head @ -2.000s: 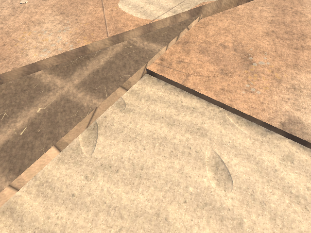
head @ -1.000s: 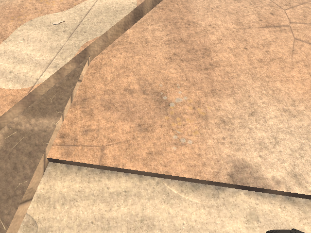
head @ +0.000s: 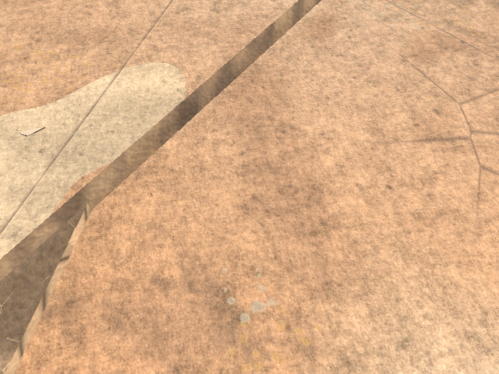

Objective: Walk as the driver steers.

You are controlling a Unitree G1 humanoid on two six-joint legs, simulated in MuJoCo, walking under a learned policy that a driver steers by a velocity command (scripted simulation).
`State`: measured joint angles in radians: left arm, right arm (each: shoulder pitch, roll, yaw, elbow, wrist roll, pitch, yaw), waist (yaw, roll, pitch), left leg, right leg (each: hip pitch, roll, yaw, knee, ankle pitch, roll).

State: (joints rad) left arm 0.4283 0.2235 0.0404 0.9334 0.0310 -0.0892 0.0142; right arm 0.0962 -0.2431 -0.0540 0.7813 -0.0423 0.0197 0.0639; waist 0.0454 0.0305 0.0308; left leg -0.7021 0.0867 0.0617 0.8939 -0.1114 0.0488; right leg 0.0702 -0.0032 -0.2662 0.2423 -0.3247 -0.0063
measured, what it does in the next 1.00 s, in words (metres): climbs, turning left: left foot 0.04 m higher, then right foot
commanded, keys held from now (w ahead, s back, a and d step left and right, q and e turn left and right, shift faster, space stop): w+q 0.40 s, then q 0.16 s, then no key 0.44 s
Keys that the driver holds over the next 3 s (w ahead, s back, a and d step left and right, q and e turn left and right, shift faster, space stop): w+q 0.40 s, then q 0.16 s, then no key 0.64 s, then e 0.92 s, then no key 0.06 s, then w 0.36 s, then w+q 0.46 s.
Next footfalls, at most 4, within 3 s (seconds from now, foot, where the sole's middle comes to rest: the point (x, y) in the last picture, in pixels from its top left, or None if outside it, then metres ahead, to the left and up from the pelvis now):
0.06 left None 0.22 0.12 -0.73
0.56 right None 0.47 -0.01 -0.73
0.96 left None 0.38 0.18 -0.73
1.94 left None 0.39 0.19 -0.73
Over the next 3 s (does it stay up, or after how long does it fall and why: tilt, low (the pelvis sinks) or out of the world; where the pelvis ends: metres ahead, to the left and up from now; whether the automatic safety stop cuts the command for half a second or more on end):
stays up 0.65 0.10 0.04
